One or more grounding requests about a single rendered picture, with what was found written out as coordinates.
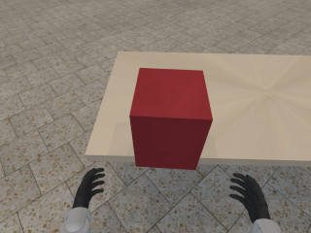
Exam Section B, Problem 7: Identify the table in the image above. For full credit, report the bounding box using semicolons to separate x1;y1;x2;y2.
85;51;311;167

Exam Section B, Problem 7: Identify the left robot hand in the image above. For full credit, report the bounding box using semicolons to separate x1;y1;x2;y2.
72;168;105;209

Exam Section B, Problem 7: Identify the robot right forearm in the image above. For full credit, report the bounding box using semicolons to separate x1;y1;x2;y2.
251;218;281;233

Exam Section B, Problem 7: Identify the right robot hand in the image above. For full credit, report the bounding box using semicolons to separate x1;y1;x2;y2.
229;173;271;223

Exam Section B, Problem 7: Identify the carton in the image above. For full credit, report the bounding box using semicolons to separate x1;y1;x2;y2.
129;68;213;170

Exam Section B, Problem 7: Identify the robot left forearm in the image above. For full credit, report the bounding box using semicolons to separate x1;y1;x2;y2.
60;207;91;233

